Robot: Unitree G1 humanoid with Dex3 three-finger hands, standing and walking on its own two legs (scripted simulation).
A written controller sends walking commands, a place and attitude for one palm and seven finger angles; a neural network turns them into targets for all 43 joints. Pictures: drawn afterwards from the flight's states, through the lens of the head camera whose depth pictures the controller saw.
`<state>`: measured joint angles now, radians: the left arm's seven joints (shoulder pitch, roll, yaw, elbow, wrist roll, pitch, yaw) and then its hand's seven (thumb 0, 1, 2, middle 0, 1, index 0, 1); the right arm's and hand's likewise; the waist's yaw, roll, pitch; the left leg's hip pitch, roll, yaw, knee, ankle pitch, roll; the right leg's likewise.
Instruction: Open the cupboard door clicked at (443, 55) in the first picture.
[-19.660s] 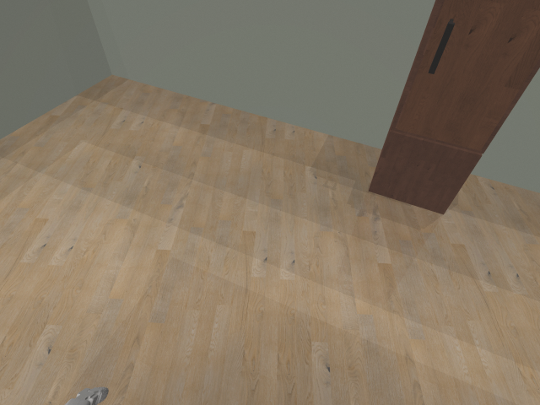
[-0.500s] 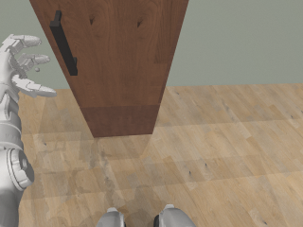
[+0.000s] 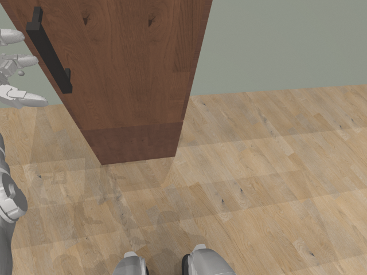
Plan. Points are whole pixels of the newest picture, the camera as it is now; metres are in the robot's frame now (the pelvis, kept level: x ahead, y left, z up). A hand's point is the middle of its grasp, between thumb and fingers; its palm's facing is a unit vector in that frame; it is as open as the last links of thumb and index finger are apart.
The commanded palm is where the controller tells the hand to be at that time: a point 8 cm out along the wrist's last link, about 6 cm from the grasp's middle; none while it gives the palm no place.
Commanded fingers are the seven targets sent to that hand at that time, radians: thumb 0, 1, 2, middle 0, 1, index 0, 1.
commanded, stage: move the hooked fingers beside the handle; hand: left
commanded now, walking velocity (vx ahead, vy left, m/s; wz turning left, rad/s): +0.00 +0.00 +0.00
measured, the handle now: (54, 55) +0.56 +0.22 +0.08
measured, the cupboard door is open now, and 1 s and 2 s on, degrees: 0 0 0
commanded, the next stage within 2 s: slide the fingers in behind the handle in 0.60 s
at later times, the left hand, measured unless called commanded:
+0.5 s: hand (17, 75) +0.50 +0.27 +0.09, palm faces +0.06 -1.00 +0.01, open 14.0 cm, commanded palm +0.48 +0.31 +0.08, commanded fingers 0.00 -0.50 0.30 -0.30 -1.20 -0.30 -1.20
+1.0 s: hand (30, 78) +0.50 +0.25 +0.08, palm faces +0.04 -1.00 +0.01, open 14.0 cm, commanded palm +0.48 +0.29 +0.08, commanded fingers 0.00 -0.50 0.30 -0.30 -1.20 -0.30 -1.20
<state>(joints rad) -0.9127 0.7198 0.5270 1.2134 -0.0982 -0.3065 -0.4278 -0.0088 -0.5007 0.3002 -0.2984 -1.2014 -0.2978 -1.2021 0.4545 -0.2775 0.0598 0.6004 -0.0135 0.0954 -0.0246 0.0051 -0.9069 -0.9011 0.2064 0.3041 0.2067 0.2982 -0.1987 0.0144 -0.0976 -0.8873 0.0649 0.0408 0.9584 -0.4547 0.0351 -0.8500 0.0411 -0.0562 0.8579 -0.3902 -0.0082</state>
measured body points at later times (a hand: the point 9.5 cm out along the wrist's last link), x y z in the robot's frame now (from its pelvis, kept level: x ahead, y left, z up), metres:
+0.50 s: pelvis -0.01 +0.00 -0.01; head +0.12 +0.04 +0.42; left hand +0.49 +0.32 +0.09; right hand +0.00 -0.27 -0.10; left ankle -0.01 +0.09 -0.68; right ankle +0.00 -0.12 -0.68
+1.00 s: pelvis -0.01 +0.01 +0.00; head +0.12 +0.05 +0.42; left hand +0.49 +0.31 +0.08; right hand -0.02 -0.26 -0.10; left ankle -0.01 +0.09 -0.68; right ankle +0.00 -0.12 -0.68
